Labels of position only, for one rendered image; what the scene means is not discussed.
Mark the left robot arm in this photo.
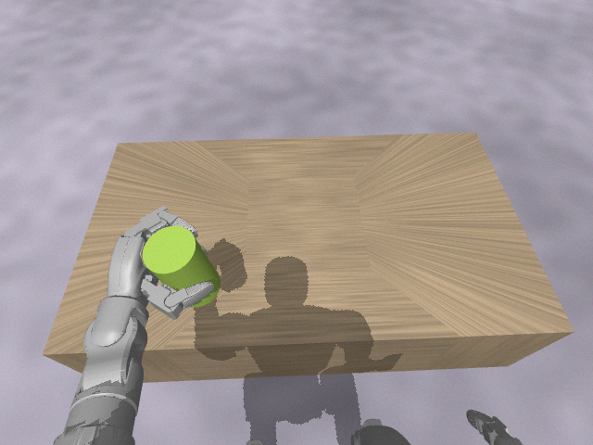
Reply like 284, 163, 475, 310
53, 296, 149, 445

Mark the right robot hand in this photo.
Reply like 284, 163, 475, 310
466, 410, 523, 445

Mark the left robot hand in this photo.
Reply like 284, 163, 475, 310
107, 207, 214, 320

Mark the can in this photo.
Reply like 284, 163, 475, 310
143, 226, 221, 308

